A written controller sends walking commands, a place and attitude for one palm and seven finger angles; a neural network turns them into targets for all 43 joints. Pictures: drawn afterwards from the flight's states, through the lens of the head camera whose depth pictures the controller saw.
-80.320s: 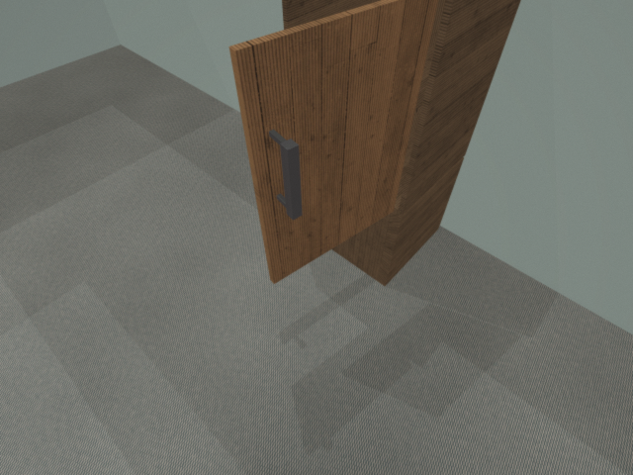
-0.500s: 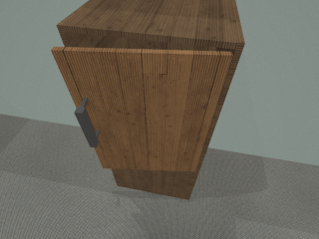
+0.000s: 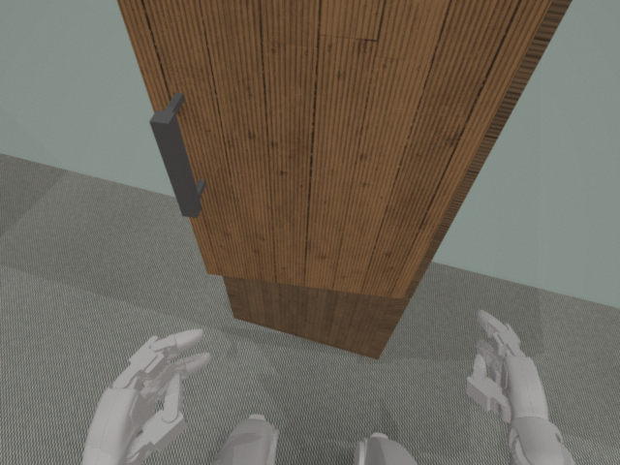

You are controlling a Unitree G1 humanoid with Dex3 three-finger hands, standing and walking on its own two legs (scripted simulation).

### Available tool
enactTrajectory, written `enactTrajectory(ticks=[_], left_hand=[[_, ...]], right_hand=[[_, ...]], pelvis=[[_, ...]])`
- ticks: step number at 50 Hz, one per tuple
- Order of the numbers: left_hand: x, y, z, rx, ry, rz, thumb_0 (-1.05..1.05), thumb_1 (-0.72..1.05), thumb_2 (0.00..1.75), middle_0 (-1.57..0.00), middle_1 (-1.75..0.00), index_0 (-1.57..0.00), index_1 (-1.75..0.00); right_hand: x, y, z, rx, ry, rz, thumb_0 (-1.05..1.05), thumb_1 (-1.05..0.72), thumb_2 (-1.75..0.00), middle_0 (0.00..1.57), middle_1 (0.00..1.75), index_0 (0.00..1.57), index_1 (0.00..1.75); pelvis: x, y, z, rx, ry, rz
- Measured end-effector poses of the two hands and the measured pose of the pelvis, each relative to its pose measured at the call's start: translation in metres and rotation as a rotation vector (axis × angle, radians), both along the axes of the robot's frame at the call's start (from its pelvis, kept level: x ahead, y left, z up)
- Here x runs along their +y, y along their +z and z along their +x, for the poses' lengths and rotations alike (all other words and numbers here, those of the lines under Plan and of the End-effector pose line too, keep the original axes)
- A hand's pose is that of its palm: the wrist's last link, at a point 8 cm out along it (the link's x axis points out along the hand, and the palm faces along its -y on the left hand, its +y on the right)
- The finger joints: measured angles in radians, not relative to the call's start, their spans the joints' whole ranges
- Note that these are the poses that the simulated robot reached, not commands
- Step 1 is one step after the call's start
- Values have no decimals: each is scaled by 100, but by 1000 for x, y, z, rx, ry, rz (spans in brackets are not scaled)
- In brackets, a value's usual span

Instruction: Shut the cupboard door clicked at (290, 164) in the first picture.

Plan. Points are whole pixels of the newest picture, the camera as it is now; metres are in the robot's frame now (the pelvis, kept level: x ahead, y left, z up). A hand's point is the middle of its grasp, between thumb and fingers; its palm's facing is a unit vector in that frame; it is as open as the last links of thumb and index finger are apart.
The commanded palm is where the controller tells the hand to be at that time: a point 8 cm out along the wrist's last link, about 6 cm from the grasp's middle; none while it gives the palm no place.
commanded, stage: raise the hand and make a fist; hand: left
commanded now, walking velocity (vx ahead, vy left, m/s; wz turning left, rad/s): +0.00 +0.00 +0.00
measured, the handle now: (184, 159) +0.47 +0.23 +0.12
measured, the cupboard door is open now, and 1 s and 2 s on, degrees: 9 9 9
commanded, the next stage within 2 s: bring the fist close to the handle in 1.44 s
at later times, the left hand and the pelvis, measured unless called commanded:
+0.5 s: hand (161, 354) +0.21 +0.18 +0.08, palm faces +0.00 -1.00 -0.05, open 3.6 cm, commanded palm +0.19 +0.24 +0.09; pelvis +0.02 +0.01 +0.01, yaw +0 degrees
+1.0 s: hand (144, 313) +0.24 +0.20 +0.11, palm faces +0.00 -1.00 -0.06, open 3.1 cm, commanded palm +0.22 +0.25 +0.12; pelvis +0.03 +0.01 +0.04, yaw +0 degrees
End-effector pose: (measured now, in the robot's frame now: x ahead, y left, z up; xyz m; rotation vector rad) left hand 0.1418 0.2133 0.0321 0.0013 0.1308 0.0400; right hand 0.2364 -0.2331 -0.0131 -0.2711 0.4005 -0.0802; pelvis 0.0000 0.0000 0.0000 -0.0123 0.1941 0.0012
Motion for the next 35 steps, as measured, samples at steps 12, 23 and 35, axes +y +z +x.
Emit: enactTrajectory(ticks=[12,23,35], left_hand=[[3,34,44,-75,-108,26,2,90,90,-69,-82,-68,-83],[25,54,50,-92,-32,49,2,90,90,-89,-104,-88,-105],[31,65,60,-120,-49,44,2,90,90,-111,-128,-110,-129]], right_hand=[[50,-63,-34,235,22,131,1,-90,-90,21,30,21,30],[4,-50,-77,326,-132,37,1,-90,-90,21,30,21,30],[5,-16,-46,211,-104,6,1,-90,-90,20,30,20,30]], pelvis=[[5,-3,4,52,13,-35],[11,14,16,35,0,-21],[13,24,18,5,4,-27]])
